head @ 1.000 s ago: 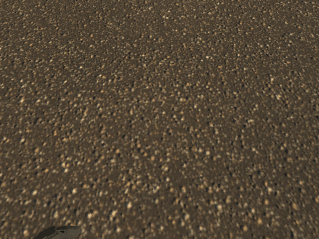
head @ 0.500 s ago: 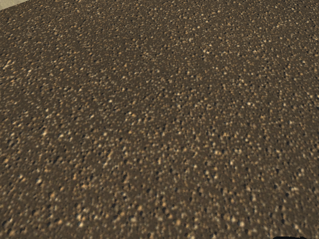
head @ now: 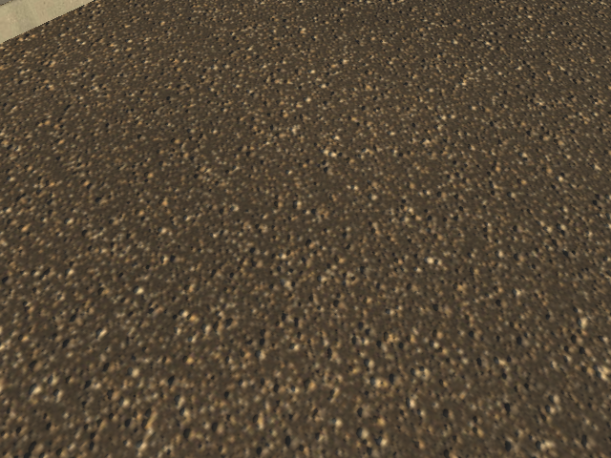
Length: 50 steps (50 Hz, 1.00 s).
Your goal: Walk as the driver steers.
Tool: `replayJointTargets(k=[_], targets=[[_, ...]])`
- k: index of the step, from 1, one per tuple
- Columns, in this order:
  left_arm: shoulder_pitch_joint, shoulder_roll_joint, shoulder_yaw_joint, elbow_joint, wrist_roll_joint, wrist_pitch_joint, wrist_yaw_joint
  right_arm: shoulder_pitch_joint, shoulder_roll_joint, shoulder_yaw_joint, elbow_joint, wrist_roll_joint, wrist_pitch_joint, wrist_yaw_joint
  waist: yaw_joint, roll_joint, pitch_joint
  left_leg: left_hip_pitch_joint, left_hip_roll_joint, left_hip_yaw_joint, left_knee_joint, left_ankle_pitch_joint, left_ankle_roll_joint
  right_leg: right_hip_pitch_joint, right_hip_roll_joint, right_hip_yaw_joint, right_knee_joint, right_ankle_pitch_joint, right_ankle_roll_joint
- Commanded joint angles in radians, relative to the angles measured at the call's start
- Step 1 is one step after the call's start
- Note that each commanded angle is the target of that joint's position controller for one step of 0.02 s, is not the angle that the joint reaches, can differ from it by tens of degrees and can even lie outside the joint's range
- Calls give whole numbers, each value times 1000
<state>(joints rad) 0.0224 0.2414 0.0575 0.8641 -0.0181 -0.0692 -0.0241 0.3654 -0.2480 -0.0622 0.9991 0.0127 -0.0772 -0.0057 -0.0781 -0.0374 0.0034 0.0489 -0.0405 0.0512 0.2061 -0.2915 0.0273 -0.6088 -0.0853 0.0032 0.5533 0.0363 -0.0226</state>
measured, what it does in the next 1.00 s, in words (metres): walks ahead: right foot, then left foot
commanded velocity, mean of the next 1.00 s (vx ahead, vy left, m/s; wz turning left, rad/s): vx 0.50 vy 0.00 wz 0.00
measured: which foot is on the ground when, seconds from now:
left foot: down 0.00-0.10, up 0.12-0.60, down 0.62-1.00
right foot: up 0.00-0.06, down 0.08-0.64, up 0.66-1.00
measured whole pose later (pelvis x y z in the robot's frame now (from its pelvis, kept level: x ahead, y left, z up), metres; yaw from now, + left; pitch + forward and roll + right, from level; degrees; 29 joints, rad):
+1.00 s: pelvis +0.56 +0.01 +0.01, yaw +0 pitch +1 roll +1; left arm 0.07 0.27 0.07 0.90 -0.01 -0.07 0.00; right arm 0.34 -0.24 -0.06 0.98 0.00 -0.09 0.00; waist -0.06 -0.04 0.00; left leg -0.04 -0.06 0.06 0.20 -0.20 0.05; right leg -0.68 -0.13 0.04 0.70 0.04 0.00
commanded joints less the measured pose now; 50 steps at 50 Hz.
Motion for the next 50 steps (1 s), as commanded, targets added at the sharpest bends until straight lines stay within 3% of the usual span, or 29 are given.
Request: replayJointTargets(k=[1,2,3,4,5,6,7,8,9,10,12,14,17,21,26,29,30,31,32,33,34,35,36,37,38,39,42,45,50], targets=[[-98,92,15,-89,-5,-26,-16,26,-180,-42,-16,6,8,-10,30,125,69,32,316,-127,25,441,142,-11,17,-10,-48,-87,-35],[-40,115,26,-75,-3,-29,-16,3,-189,-44,-21,8,12,-11,67,139,31,33,308,-115,89,594,129,87,45,-34,-58,-113,-51],[86,145,45,-36,1,-30,-13,-21,-183,-42,-26,10,17,-12,135,133,-42,8,268,-78,229,743,107,264,80,-65,-80,-101,-75],[270,202,70,19,8,-29,-4,-23,-152,-29,-39,3,18,-12,204,97,-167,-126,213,-38,456,685,74,549,33,-13,-45,-74,-116],[409,305,93,43,25,-24,5,69,-61,0,-62,-14,4,-5,189,-115,-327,-497,79,5,850,277,8,946,-228,382,-55,-130,-250],[427,261,76,55,11,-19,0,80,-40,10,-51,-3,-22,2,185,-238,-410,-703,-19,-108,1059,-281,-10,1044,-325,726,-231,-268,-332],[355,199,55,43,3,-20,1,-6,-134,-15,-68,25,-41,9,189,-156,-275,-810,52,-165,1147,-257,10,941,-286,622,-253,-355,-279],[274,159,43,22,6,-21,3,-84,-148,-17,-90,36,-49,10,171,-99,-168,-827,106,-134,1127,-167,27,797,-247,478,-269,-333,-239],[205,131,33,11,16,-23,0,-120,-140,-20,-95,27,-46,4,138,-31,-86,-787,149,-112,1059,-83,26,640,-207,373,-307,-265,-219],[165,101,23,7,26,-29,-2,-118,-135,-28,-92,14,-34,-3,103,-36,-49,-725,181,-119,992,-30,26,535,-171,304,-339,-208,-200],[161,97,21,17,28,-34,-4,-80,-90,-26,-83,8,-9,-5,67,-52,-33,-647,198,-118,930,13,18,439,-148,238,-393,-158,-203],[191,129,27,34,24,-40,4,-112,-81,-26,-97,1,4,-9,61,-34,-5,-681,205,-109,854,76,-1,419,-145,190,-427,-95,-217],[239,149,31,54,21,-36,21,-210,-80,-27,-131,-9,4,-7,82,-13,21,-750,201,-104,681,239,-25,455,-132,131,-443,-24,-206],[301,154,29,77,10,-30,30,-346,-54,-13,-168,-2,-4,9,125,-17,50,-703,158,-60,456,403,-26,475,-97,53,-451,-23,-173],[384,167,36,123,2,-7,34,-468,-61,-2,-219,8,-14,37,158,-18,88,-736,132,-57,329,341,-1,643,-160,58,-387,10,-167],[360,189,45,124,-1,8,40,-412,-102,-14,-219,10,-22,48,105,-48,47,-621,95,-34,293,230,38,706,-185,58,-288,225,-140],[336,193,46,119,-2,13,40,-321,-128,-28,-194,7,-24,47,50,-56,-10,-484,60,-2,276,222,59,698,-163,34,-184,393,-123],[327,170,37,112,1,17,41,-153,-175,-54,-140,2,-23,40,-23,-37,-113,-245,49,4,280,249,89,626,-108,-6,9,443,-95],[343,133,20,87,21,16,42,31,-252,-74,-103,-11,-21,29,-70,89,-267,74,243,-223,314,276,155,402,-41,-52,335,139,-59],[464,-1,-16,89,17,-8,29,67,-295,-80,-81,-7,-17,36,4,354,-384,367,440,-702,176,62,311,17,149,-4,650,-566,-4],[385,111,7,94,-6,-31,23,50,-198,-51,-92,1,-18,37,-35,239,-341,337,411,-734,111,-53,271,-93,102,124,759,-621,-23],[289,153,20,62,-28,-46,20,-35,-164,-40,-107,1,-22,33,-23,199,-203,210,383,-589,93,-18,229,-156,54,102,769,-535,-39],[242,148,19,54,-26,-50,27,-114,-146,-32,-125,-7,-24,32,8,110,-126,61,350,-481,67,82,210,-122,0,73,727,-439,-39],[221,142,26,53,-11,-45,33,-162,-120,-26,-130,-17,-27,33,36,87,-68,-64,319,-401,36,165,204,-81,-30,65,669,-382,-35],[244,128,29,58,-6,-32,34,-180,-100,-18,-129,-27,-31,35,70,110,-59,-139,295,-350,9,205,196,-15,-56,74,633,-344,-34],[262,105,28,64,-5,-19,34,-181,-91,-16,-124,-26,-32,37,85,119,-53,-176,282,-319,-19,214,199,17,-63,72,602,-330,-30],[214,86,27,46,4,1,38,-144,-132,-25,-105,-18,-36,24,92,102,-6,-221,278,-249,-78,257,216,-30,-78,58,484,-254,-3],[118,84,27,15,14,-1,34,-100,-147,-28,-88,-15,-29,8,71,89,21,-194,260,-189,-98,292,201,-88,-74,50,314,-89,21],[-43,60,11,-27,5,-10,16,-21,-157,-28,-54,-2,-20,-1,18,95,59,-162,231,-102,-99,281,167,-27,-21,-3,66,73,23]])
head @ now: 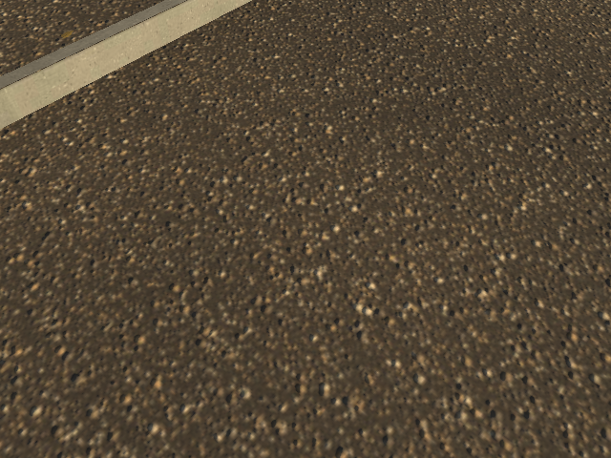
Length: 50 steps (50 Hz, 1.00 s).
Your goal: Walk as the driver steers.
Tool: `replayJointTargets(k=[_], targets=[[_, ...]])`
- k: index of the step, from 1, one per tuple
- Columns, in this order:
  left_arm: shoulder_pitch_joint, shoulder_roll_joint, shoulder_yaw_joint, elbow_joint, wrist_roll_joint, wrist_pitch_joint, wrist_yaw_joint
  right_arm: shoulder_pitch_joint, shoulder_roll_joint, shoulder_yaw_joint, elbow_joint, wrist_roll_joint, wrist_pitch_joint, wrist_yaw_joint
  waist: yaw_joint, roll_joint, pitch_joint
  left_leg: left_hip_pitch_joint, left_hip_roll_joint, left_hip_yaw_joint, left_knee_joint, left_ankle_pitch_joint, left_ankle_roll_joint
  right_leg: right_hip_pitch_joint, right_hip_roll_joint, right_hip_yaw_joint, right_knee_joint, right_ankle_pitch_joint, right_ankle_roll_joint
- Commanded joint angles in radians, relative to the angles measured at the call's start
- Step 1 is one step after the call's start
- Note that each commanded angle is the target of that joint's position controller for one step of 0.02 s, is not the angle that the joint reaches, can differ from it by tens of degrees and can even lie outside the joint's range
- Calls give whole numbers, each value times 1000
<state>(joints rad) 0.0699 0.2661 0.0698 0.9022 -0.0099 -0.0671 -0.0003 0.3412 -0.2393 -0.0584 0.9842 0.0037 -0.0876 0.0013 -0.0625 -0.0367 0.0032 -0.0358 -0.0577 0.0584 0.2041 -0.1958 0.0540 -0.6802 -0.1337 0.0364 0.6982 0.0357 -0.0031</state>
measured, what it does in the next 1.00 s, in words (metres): walks ahead: right foot, then left foot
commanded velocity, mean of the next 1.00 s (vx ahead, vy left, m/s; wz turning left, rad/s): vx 0.50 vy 0.00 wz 0.00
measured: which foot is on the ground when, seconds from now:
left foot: down 0.00-0.20, up 0.22-0.70, down 0.72-1.00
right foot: up 0.00-0.16, down 0.18-0.72, up 0.74-1.00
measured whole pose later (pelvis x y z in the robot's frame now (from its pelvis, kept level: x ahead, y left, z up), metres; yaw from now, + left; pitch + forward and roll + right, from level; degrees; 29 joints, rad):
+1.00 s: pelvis +0.57 +0.00 +0.00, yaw +0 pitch +1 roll +1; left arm 0.13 0.28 0.07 0.92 -0.01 -0.07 0.01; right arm 0.31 -0.24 -0.06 0.98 -0.01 -0.09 0.01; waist -0.04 -0.04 0.01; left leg -0.14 -0.06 0.06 0.27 -0.16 0.07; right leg -0.65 -0.14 0.03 0.95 -0.17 -0.02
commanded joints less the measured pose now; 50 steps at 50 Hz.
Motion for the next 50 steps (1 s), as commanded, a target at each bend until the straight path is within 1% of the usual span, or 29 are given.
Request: replayJointTargets(k=[1,5,7,8,9,10,11,12,13,14,15,17,20,22,26,31,34,35,36,37,38,39,40,41,42,43,44,48,50], targets=[[-117,36,-4,-74,-6,-13,-13,21,-168,-33,-29,9,-6,-8,-6,96,68,-48,259,-109,-87,184,141,40,34,-37,-105,67,1],[-155,64,-3,-106,-11,-25,-35,44,-184,-44,-4,16,15,-14,7,110,78,85,325,-124,-7,265,122,39,49,-30,-178,-47,-41],[-60,103,14,-86,-10,-30,-38,9,-199,-49,-10,18,25,-17,71,134,19,105,320,-108,103,496,96,194,92,-67,-201,-109,-72],[84,139,36,-40,-6,-30,-34,-7,-183,-43,-15,18,30,-18,141,122,-64,73,273,-69,266,623,72,386,126,-96,-216,-100,-97],[272,205,60,10,4,-29,-26,1,-149,-28,-33,6,33,-19,203,54,-204,-93,216,-25,535,482,38,687,22,20,-178,-80,-148],[375,305,83,34,11,-22,-22,118,-29,8,-49,-6,12,-8,158,-199,-337,-509,35,-4,932,-21,-40,1062,-224,483,-251,-224,-314],[382,224,56,34,1,-20,-26,85,-77,1,-37,8,-14,-2,180,-202,-391,-645,14,-151,1081,-384,-32,1091,-259,702,-395,-357,-335],[290,174,39,19,-4,-24,-24,-8,-150,-20,-62,38,-30,4,170,-145,-237,-743,77,-162,1139,-334,-11,972,-225,559,-405,-396,-279],[207,139,28,-4,1,-26,-23,-72,-154,-20,-77,43,-36,0,146,-78,-146,-736,135,-133,1105,-237,1,823,-185,424,-424,-348,-243],[143,107,18,-13,11,-27,-25,-101,-148,-25,-79,31,-31,-8,116,-34,-73,-693,172,-118,1036,-161,-1,676,-147,327,-458,-275,-226],[111,79,9,-15,21,-32,-27,-88,-139,-32,-75,22,-18,-13,80,-51,-44,-623,202,-126,979,-110,-1,578,-113,259,-489,-218,-208],[115,78,8,-4,20,-37,-29,-57,-96,-28,-66,16,6,-15,52,-62,-32,-557,215,-120,919,-71,-10,498,-92,193,-539,-161,-214],[168,122,17,19,16,-42,-12,-135,-95,-31,-97,5,17,-19,57,-25,7,-636,222,-114,780,50,-40,504,-93,137,-580,-69,-231],[198,126,17,30,13,-38,-1,-194,-88,-30,-116,1,15,-15,71,-19,19,-666,216,-110,664,160,-52,532,-81,96,-586,-28,-218],[259,131,15,52,3,-32,8,-327,-64,-17,-151,8,7,1,113,-22,51,-624,174,-66,451,311,-53,557,-52,23,-597,-35,-190],[340,144,22,96,-5,-7,13,-444,-70,-6,-201,17,-4,31,143,-19,91,-658,148,-63,328,243,-27,724,-115,26,-530,16,-186],[311,166,32,94,-8,7,18,-378,-113,-19,-197,18,-12,41,84,-49,44,-528,106,-35,295,133,14,782,-136,22,-424,260,-157],[286,168,33,89,-10,12,18,-278,-140,-35,-169,14,-13,39,25,-56,-18,-379,71,-3,278,131,36,770,-110,-4,-310,427,-139],[279,143,23,80,-6,16,19,-105,-190,-61,-114,10,-12,32,-47,-34,-126,-129,70,-8,291,159,68,683,-54,-44,-110,449,-110],[302,103,5,56,18,14,19,73,-268,-80,-80,-2,-8,20,-87,110,-281,184,279,-260,317,170,133,454,19,-90,226,102,-74],[421,-25,-29,59,9,-11,6,93,-300,-81,-61,1,-6,29,-9,365,-388,454,463,-742,163,-39,291,83,205,-19,523,-595,-24],[334,92,-4,61,-17,-35,0,65,-204,-54,-72,12,-8,29,-47,242,-323,413,426,-742,107,-158,249,-30,148,92,626,-619,-42],[235,131,7,30,-37,-50,-4,-19,-166,-43,-88,11,-12,24,-37,197,-187,282,396,-591,91,-117,206,-86,99,67,627,-527,-59],[188,124,6,23,-34,-54,3,-92,-149,-35,-104,2,-14,23,-7,104,-116,135,363,-485,64,-13,187,-48,47,40,583,-432,-58],[169,119,14,22,-19,-48,9,-138,-122,-28,-110,-8,-17,26,22,81,-61,14,331,-404,35,76,179,-5,17,33,522,-377,-54],[193,103,16,27,-15,-36,9,-154,-102,-20,-108,-19,-20,27,55,105,-54,-56,309,-353,8,117,171,58,-7,42,488,-341,-53],[210,80,15,31,-13,-23,10,-151,-97,-19,-103,-17,-21,29,69,114,-49,-91,299,-325,-18,132,175,88,-14,39,456,-330,-49],[119,62,15,-4,2,-2,14,-97,-152,-31,-77,-9,-23,9,68,86,12,-126,294,-238,-86,195,192,6,-30,21,275,-202,-9],[60,56,13,-23,6,-5,9,-72,-155,-31,-67,-5,-17,-1,54,85,24,-112,271,-186,-94,220,172,-12,-23,12,156,-82,3]])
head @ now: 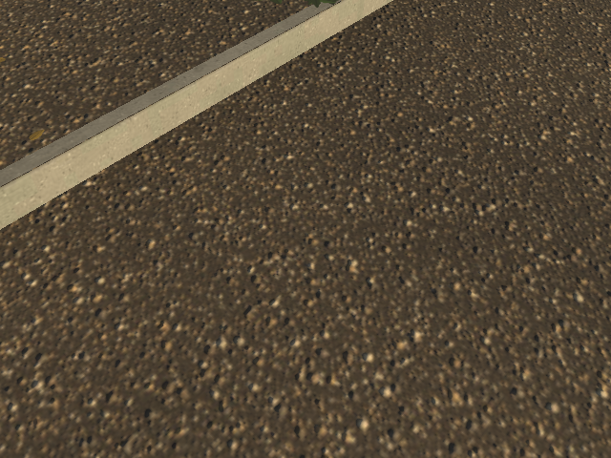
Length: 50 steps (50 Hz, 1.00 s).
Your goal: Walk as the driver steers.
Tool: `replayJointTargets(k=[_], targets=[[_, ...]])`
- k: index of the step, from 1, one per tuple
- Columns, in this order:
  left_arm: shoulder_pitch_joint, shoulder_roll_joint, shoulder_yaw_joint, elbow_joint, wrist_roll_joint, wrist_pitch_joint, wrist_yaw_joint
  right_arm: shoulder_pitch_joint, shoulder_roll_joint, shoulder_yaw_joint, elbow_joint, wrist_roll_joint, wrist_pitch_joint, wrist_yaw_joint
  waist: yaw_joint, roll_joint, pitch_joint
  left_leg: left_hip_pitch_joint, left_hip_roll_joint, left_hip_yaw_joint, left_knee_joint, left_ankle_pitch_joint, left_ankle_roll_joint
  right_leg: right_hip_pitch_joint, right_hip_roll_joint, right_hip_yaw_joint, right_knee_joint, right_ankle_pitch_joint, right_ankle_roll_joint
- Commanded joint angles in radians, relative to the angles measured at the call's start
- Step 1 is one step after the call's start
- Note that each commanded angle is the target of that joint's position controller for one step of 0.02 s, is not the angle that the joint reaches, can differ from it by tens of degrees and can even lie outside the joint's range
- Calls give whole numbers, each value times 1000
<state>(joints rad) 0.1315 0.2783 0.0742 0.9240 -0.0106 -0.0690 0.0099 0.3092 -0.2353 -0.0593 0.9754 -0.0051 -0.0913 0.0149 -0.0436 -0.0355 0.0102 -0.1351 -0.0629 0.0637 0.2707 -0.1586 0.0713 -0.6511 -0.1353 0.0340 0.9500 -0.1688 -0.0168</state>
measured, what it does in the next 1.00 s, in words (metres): walks ahead: right foot, then left foot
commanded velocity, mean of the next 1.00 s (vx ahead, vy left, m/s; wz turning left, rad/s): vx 0.13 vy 0.00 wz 0.00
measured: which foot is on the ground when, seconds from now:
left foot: down 0.00-0.24, up 0.26-0.52, down 0.54-1.00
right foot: up 0.00-0.20, down 0.22-1.00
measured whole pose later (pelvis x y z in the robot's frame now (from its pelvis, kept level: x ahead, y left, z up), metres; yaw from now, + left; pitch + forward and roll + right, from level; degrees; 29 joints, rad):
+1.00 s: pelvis +0.25 -0.04 -0.01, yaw +0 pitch -1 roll +0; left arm 0.12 0.23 0.04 1.06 0.00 0.01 0.02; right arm 0.21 -0.21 -0.03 1.07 0.00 -0.01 -0.04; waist 0.00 0.00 0.03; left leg -0.16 0.03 0.02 0.50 -0.32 -0.02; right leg -0.26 0.00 -0.04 0.50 -0.22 -0.02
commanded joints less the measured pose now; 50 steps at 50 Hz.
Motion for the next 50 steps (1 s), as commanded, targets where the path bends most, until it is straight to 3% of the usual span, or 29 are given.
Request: replayJointTargets(k=[1,4,7,9,10,11,12,13,14,15,16,17,19,21,24,26,27,28,29,31,34,39,50], targets=[[-33,37,6,-53,6,-6,-5,-30,-159,-29,-54,6,-11,-17,27,89,24,-14,260,-162,-162,190,143,-28,-11,4,-160,178,18],[-130,13,-8,-77,9,-14,-16,8,-158,-24,-32,5,-2,-24,-2,89,41,-35,217,-69,-119,387,109,85,52,-55,-338,293,19],[-159,26,-10,-90,7,-18,-30,40,-160,-24,-5,9,18,-28,-9,113,18,58,244,-70,-34,471,92,127,81,-46,-411,293,0],[-120,66,0,-85,11,-23,-37,14,-174,-29,-1,14,29,-33,28,131,-10,119,271,-97,44,513,67,176,93,-29,-451,230,-29],[-51,89,10,-63,17,-26,-37,-15,-181,-31,-5,18,33,-36,71,132,-42,131,258,-94,118,564,47,259,112,-40,-490,246,-46],[47,127,25,-26,26,-29,-32,-9,-170,-28,-6,15,36,-36,109,101,-98,120,205,-73,247,568,15,399,115,-49,-534,384,-66],[135,199,38,-8,46,-30,-26,54,-126,-13,-17,-9,33,-35,98,-17,-230,-33,138,-40,464,297,-30,673,-35,78,-432,829,-124],[165,190,27,2,45,-15,-23,208,-14,24,16,-12,28,-24,54,-222,-382,-297,22,-45,794,-405,-98,965,-269,344,-410,1016,-317],[186,119,8,7,20,-4,-29,200,-74,11,36,14,30,-20,83,-163,-449,-330,27,-162,907,-573,-108,927,-266,425,-473,801,-342],[111,111,3,-6,10,0,-30,101,-136,-7,9,35,38,-24,84,-107,-326,-389,65,-162,939,-539,-107,799,-221,355,-525,602,-299],[26,89,-7,-22,15,3,-24,25,-137,-9,-7,35,53,-36,69,-52,-222,-407,100,-136,909,-476,-110,666,-179,292,-569,453,-258],[-38,67,-16,-32,23,5,-19,-7,-132,-14,-12,23,70,-49,48,-34,-156,-379,129,-132,852,-424,-115,533,-156,251,-612,340,-234],[-100,61,-18,-32,41,13,-14,11,-102,-12,-7,11,99,-64,4,-89,-114,-239,149,-119,694,-355,-116,355,-100,183,-679,184,-198],[-108,65,-16,-28,47,18,-7,23,-74,-6,6,7,106,-72,-5,-103,-123,-148,134,-91,552,-313,-112,303,-73,134,-697,154,-197],[-109,76,-16,-18,26,31,2,24,-73,-4,26,0,114,-64,-16,-83,-137,-23,119,-62,368,-97,-94,264,-60,111,-719,-76,-175],[-97,60,-22,-4,14,41,4,7,-78,-5,30,-20,119,-55,-20,-64,-89,42,110,-49,261,-21,-67,203,-22,94,-734,-329,-111],[-72,47,-27,10,16,44,3,-16,-94,-4,17,-28,119,-55,-9,-37,-41,23,145,-88,190,-30,-46,191,2,86,-726,-401,-66],[-47,52,-24,14,21,47,4,-42,-143,-11,6,-22,117,-60,27,22,9,-52,179,-120,145,-135,-22,207,45,51,-696,-387,-33],[-38,51,-21,12,21,52,10,-60,-161,-18,19,-10,109,-59,50,113,41,-191,165,-121,118,-297,-13,304,92,-5,-656,-297,-14],[-27,44,-23,21,24,53,16,-94,-104,-5,25,-12,85,-55,61,153,37,-264,161,-122,64,-295,-47,429,97,-20,-578,-148,-20],[-1,42,-22,45,24,54,16,-89,-93,-1,35,-5,63,-52,59,114,6,-198,151,-109,93,-148,-70,445,95,-28,-549,-35,-40],[-14,42,-22,63,16,53,9,-55,-100,0,57,1,63,-53,39,62,-39,-118,139,-90,142,26,-61,469,91,-33,-517,131,-41],[-8,55,-20,106,10,71,18,-52,-87,7,78,2,77,-55,39,38,-34,-86,123,-69,152,99,-63,500,87,-32,-492,217,-38]])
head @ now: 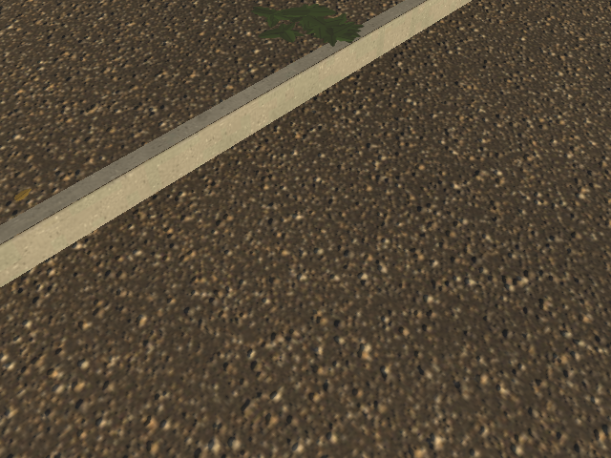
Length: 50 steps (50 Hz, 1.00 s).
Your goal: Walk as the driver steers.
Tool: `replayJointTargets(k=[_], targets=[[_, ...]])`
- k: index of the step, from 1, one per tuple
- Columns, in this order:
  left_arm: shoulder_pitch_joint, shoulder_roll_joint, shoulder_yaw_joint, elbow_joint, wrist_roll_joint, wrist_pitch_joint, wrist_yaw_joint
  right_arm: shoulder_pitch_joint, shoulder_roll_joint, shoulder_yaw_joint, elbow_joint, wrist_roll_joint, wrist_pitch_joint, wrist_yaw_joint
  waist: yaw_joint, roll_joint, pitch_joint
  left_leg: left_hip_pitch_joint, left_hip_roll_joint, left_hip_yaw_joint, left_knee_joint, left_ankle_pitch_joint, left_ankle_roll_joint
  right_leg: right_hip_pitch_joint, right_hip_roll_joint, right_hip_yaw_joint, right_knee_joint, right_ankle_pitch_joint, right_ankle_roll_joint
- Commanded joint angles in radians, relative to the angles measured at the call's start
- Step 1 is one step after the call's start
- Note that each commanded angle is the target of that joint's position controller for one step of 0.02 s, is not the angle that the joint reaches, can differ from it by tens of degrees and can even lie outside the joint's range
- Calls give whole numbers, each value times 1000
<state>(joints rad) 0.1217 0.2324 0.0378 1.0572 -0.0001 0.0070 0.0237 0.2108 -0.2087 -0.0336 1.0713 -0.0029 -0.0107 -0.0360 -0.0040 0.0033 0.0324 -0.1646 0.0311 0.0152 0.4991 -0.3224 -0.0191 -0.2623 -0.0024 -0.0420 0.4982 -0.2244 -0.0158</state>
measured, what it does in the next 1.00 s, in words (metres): walks ahead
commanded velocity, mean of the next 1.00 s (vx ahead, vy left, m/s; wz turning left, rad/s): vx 0.17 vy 0.00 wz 0.00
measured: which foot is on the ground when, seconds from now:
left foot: down 0.00-1.00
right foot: down 0.00-0.72, up 0.74-1.00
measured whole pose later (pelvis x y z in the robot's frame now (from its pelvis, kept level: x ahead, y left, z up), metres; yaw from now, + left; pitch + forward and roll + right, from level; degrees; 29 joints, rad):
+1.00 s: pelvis +0.14 +0.01 +0.00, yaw +1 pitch +2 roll -1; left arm -0.01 0.24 0.05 0.96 -0.03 -0.09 -0.04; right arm 0.53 -0.18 -0.03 1.09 0.00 -0.08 -0.02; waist -0.09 -0.02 0.00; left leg 0.11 0.02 0.04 0.20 -0.35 0.01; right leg -0.66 -0.06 -0.05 0.72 -0.09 -0.04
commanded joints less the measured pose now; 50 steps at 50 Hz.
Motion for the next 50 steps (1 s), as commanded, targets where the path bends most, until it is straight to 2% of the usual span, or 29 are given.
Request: replayJointTargets(k=[1,23,24,26,27,29,32,33,34,35,36,37,38,39,40,41,42,44,45,47,49,50], targets=[[1,102,16,-25,-1,-4,5,46,-112,-18,-17,0,-2,-4,0,0,-54,-56,28,-19,-78,260,27,111,-46,44,-41,271,-38],[8,87,15,24,-1,2,13,83,-89,-7,17,-3,1,-14,4,-2,-6,-79,13,0,-111,122,18,90,-44,50,-77,133,-32],[26,82,14,34,-2,3,13,108,-82,-6,29,-1,2,-15,3,-6,-25,-74,2,13,-110,17,23,94,-34,42,-81,6,-35],[46,108,26,38,-14,5,16,106,-96,-13,20,9,3,-20,10,-11,21,-136,-16,24,-72,-245,53,33,-24,47,-82,-365,-59],[48,114,29,33,-16,1,16,101,-95,-14,8,11,-1,-21,11,-25,60,-179,-13,17,-56,-329,69,-9,-44,80,-99,-482,-76],[85,122,35,30,-24,-22,10,101,-74,-11,-8,15,-25,-17,22,-63,98,-254,-3,7,9,-325,85,-10,-113,188,-141,-561,-118],[168,163,52,41,-28,-49,1,91,-36,-8,-29,20,-55,3,30,-154,50,-270,-23,49,177,-160,96,38,-273,445,-265,-618,-211],[146,164,53,29,-26,-53,1,100,-38,-10,-29,20,-59,9,13,-153,46,-201,-16,37,188,-144,113,-28,-290,473,-288,-610,-218],[82,160,51,3,-27,-56,-1,140,-33,-11,-17,21,-63,12,-28,-145,52,-105,-12,31,133,-139,135,-114,-270,430,-285,-578,-198],[-11,148,46,-32,-33,-56,-5,210,-28,-12,8,21,-65,12,-82,-121,73,34,-11,21,0,-137,159,-234,-206,321,-237,-516,-153],[-94,106,35,-68,-36,-59,-9,317,-70,-25,42,19,-68,7,-130,-27,82,164,61,-101,-123,-173,187,-373,-114,173,-61,-401,-87],[-146,33,19,-110,-39,-79,-14,438,-175,-54,77,25,-76,8,-151,233,69,275,242,-417,-296,-316,257,-521,23,-45,286,-233,-12],[-171,69,24,-133,-34,-100,-15,447,-198,-56,68,14,-88,15,-149,270,107,307,368,-626,-340,-199,308,-664,10,3,466,-322,-17],[-131,85,31,-116,-38,-112,-22,409,-143,-40,54,3,-100,15,-104,158,108,348,359,-575,-297,-76,292,-732,-40,62,592,-274,-34],[-75,75,29,-93,-41,-119,-31,378,-121,-34,38,5,-107,22,-73,122,81,378,327,-494,-279,26,263,-758,-59,69,646,-205,-49],[-65,76,31,-88,-37,-124,-37,350,-121,-31,25,10,-106,29,-58,93,74,381,312,-427,-285,115,243,-771,-79,65,655,-149,-56],[-81,81,34,-92,-31,-125,-42,329,-101,-22,15,10,-100,31,-49,76,75,360,292,-351,-299,213,222,-754,-100,61,628,-99,-56],[-114,52,29,-107,-28,-121,-51,316,-72,-11,1,0,-83,26,-45,86,76,281,233,-225,-333,308,197,-662,-102,26,516,-9,-38],[-146,34,22,-120,-27,-116,-55,303,-76,-10,-9,-3,-78,21,-46,87,86,222,201,-168,-347,325,188,-601,-89,5,432,45,-27],[-239,2,4,-159,-26,-110,-61,300,-112,-16,-23,-3,-77,11,-64,97,110,89,158,-91,-387,314,178,-442,-47,-40,249,157,-15],[-288,18,1,-188,-30,-103,-66,335,-148,-27,-14,7,-82,8,-68,121,123,61,177,-81,-423,314,186,-345,-24,-58,159,195,-22],[-297,34,2,-201,-34,-101,-69,339,-153,-31,-9,14,-84,7,-60,128,130,87,193,-77,-421,331,183,-332,-25,-47,122,201,-34]])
